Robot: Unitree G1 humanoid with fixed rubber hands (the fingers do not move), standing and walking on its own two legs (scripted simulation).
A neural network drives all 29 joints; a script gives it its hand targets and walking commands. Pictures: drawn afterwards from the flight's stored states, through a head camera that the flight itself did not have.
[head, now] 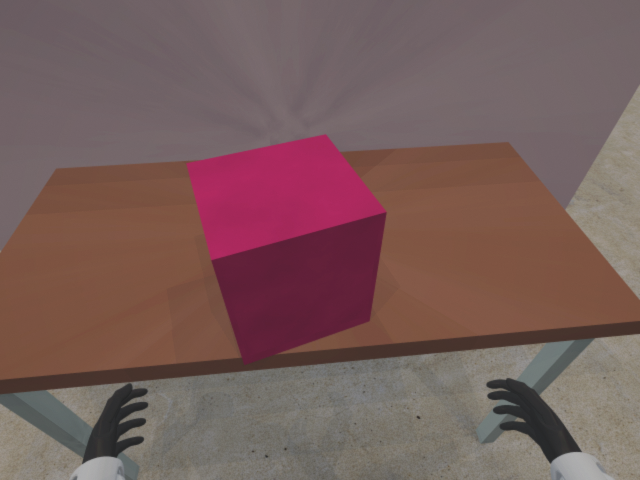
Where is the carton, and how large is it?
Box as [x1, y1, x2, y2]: [186, 134, 386, 364]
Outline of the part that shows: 325,134 186,163 211,260 244,364 369,320 386,212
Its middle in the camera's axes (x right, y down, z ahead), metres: -0.05 +0.01 +0.58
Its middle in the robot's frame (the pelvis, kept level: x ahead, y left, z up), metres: +0.43 +0.05 +0.06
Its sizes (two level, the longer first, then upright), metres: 0.210 0.195 0.237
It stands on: a table, 0.71 m high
